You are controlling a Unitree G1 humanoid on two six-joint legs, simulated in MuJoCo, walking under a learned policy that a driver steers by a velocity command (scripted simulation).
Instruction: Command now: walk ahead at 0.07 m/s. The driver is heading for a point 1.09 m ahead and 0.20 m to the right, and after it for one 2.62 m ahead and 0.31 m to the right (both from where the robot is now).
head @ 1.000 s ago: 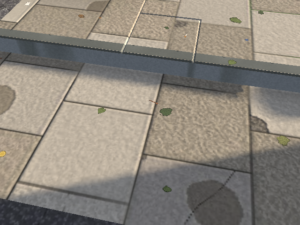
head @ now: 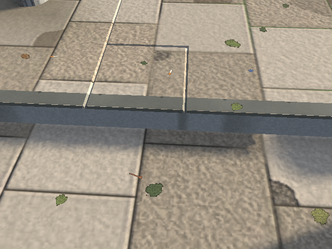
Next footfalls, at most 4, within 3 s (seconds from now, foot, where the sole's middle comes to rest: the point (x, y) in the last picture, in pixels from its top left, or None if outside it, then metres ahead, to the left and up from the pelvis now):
1.18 right None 0.49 -0.08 -0.77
1.68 left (142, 202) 0.72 0.14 -0.77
2.18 right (185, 159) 0.95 -0.06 -0.77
2.72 left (186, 86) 1.32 -0.07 -0.63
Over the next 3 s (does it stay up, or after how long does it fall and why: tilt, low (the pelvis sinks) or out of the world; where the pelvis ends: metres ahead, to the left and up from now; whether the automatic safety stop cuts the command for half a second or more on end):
stays up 1.26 -0.12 0.14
